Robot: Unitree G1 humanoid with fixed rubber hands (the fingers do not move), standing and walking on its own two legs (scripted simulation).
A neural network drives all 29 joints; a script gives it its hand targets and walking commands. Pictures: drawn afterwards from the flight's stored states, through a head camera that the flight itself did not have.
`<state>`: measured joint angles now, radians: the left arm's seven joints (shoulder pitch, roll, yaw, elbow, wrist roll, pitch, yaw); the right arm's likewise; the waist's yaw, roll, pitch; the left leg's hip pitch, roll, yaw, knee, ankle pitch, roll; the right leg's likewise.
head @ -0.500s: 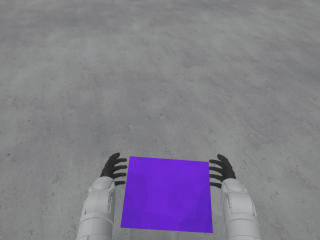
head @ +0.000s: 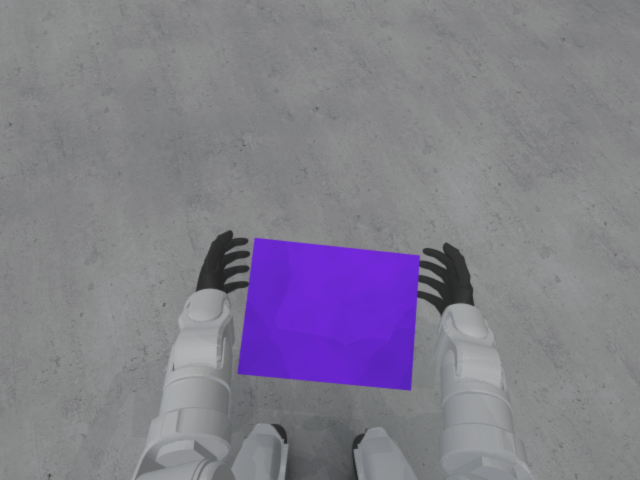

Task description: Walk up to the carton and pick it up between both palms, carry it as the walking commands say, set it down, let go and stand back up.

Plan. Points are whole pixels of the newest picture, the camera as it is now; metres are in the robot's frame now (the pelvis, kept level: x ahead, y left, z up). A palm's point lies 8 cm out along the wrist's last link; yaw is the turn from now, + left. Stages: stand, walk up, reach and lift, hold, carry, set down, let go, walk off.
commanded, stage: set down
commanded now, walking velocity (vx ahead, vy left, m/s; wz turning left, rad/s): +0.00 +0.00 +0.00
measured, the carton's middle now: (327, 310) +0.37 -0.01 -0.16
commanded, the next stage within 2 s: none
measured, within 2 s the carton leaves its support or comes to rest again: neither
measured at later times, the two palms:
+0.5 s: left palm (231, 289) +0.40 +0.13 -0.15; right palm (434, 305) +0.37 -0.18 -0.14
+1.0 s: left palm (244, 298) +0.42 +0.13 -0.24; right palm (418, 313) +0.38 -0.18 -0.23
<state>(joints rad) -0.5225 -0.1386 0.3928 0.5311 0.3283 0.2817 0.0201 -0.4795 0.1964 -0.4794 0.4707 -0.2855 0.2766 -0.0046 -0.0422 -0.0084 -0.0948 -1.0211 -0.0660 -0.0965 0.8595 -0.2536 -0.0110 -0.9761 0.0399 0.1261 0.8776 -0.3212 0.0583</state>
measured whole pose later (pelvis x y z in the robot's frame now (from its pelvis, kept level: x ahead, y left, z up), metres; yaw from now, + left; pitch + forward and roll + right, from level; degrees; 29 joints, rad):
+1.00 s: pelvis -0.02 -0.01 -0.15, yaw -2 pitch +45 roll -3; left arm -0.80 0.03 0.31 0.78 0.17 0.20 0.10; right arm -0.70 0.14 -0.47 0.59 -0.16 0.18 -0.12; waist -0.05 0.00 -0.30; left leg -1.86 -0.10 -0.13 1.51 -0.44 -0.05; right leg -1.80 0.12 0.10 1.51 -0.51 0.08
